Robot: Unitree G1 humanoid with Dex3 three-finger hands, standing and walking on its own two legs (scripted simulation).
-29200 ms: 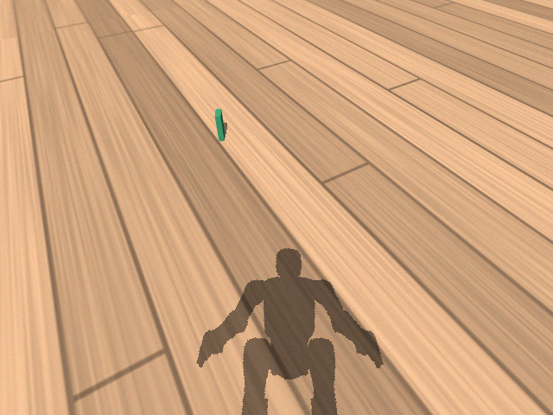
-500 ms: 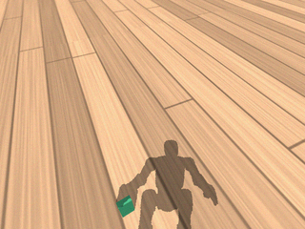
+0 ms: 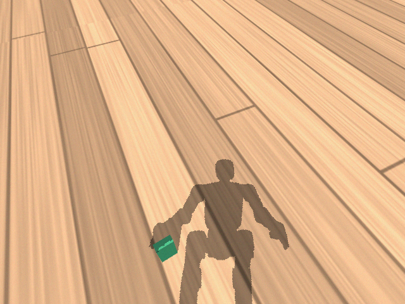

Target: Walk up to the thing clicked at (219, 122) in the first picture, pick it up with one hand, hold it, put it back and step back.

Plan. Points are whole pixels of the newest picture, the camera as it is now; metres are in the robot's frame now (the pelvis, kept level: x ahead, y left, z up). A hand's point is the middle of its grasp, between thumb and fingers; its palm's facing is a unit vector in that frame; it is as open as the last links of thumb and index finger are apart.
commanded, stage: step back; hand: left
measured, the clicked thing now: (165, 249) +0.42 +0.20 -0.69
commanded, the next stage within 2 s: none
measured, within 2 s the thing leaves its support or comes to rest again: neither
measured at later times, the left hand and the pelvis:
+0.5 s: hand out of the picture +0.06 +0.31 -0.17, palm faces -0.09 -0.93 -0.35, open 7.4 cm; pelvis -0.08 +0.06 -0.01, yaw -2 degrees
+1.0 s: hand out of the picture -0.05 +0.30 -0.16, palm faces -0.03 -0.92 -0.38, open 7.4 cm; pelvis -0.21 +0.05 -0.02, yaw -1 degrees
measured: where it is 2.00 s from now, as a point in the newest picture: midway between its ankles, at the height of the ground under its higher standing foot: outside the picture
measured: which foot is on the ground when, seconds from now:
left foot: down 0.00-0.04, up 0.06-0.20, down 0.22-0.68, up 0.70-1.00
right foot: down 0.00-0.22, up 0.24-0.62, down 0.64-1.00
